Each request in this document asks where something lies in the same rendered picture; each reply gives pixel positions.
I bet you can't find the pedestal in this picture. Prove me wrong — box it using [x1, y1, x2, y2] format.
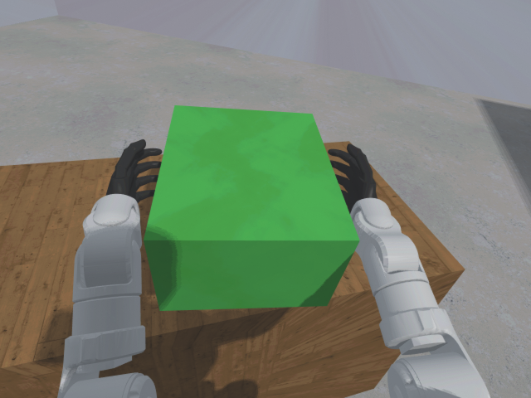
[0, 141, 465, 398]

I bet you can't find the left robot upper arm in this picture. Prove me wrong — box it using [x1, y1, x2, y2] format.
[64, 372, 157, 398]

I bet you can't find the carton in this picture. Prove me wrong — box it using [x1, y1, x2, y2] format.
[144, 105, 360, 311]

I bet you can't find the robot left hand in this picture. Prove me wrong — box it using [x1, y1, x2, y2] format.
[106, 139, 162, 203]

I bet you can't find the robot right forearm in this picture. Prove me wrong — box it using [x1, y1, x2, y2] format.
[350, 198, 490, 398]

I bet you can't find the right robot upper arm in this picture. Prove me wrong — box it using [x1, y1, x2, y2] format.
[387, 352, 489, 398]

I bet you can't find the robot right hand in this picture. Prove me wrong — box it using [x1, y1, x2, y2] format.
[328, 143, 378, 214]

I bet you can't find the robot left forearm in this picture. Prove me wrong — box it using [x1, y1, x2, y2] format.
[57, 194, 146, 398]

